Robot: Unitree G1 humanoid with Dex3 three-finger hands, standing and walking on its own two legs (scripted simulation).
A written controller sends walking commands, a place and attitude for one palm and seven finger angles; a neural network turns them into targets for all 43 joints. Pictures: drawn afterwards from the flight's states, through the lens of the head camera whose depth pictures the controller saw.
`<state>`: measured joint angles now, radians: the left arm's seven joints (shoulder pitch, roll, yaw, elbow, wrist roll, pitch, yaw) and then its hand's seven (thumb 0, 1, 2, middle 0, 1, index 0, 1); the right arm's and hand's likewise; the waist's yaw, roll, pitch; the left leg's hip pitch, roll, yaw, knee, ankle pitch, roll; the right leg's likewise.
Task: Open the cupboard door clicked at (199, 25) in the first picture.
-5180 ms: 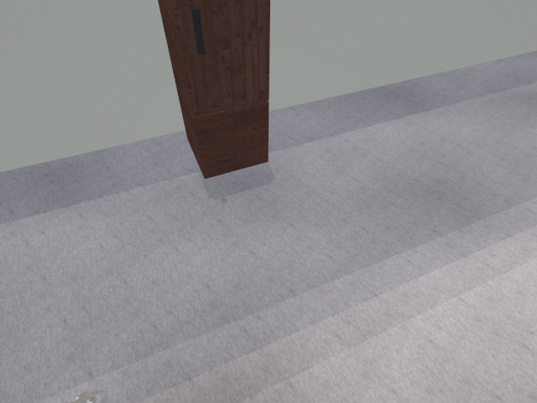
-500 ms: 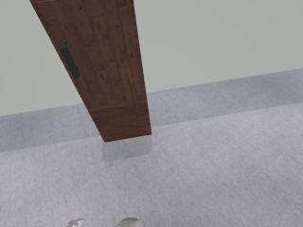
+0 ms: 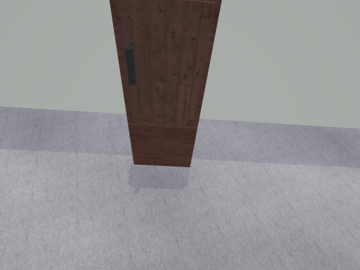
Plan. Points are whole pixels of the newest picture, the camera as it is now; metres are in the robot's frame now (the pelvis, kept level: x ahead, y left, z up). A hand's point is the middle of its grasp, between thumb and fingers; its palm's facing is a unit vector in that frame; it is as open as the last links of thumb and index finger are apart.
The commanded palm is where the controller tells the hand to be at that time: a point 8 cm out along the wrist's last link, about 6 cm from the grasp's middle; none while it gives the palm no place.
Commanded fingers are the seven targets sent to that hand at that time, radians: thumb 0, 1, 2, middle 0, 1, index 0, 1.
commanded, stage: take the last steps up to it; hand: left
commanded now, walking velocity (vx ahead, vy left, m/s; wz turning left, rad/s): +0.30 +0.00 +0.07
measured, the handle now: (131, 63) +0.82 +0.26 +0.01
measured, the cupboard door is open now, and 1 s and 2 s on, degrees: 0 0 0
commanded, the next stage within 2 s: come to a stop and stand still in 0.82 s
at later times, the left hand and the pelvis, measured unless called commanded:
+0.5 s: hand out of the picture +0.14 +0.14 -0.16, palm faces +0.13 -0.96 -0.23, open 7.1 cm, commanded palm none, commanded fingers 0.00 0.90 0.90 -0.20 -0.30 -0.20 -0.30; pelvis +0.11 -0.05 +0.00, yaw +4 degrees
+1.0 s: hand (106, 238) +0.23 +0.22 -0.18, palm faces +0.13 -0.98 -0.17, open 7.4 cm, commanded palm none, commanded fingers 0.00 0.90 0.90 -0.20 -0.30 -0.20 -0.30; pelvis +0.26 +0.04 +0.00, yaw +3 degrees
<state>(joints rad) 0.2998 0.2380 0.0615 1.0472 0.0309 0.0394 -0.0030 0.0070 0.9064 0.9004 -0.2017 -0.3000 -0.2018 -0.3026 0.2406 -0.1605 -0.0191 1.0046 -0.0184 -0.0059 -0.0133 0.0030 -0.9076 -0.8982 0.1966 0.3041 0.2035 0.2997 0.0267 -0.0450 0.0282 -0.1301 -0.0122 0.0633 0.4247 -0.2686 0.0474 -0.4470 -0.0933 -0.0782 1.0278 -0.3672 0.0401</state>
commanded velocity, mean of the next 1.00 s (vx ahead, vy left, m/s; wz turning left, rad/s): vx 0.19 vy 0.00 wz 0.03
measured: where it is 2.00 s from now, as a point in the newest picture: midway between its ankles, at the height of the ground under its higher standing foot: outside the picture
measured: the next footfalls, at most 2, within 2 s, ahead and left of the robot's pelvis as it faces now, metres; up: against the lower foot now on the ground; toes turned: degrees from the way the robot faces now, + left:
right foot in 0.30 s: +0.16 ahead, -0.14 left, +0.00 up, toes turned -6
left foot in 0.78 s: +0.31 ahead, +0.13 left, +0.00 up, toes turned +12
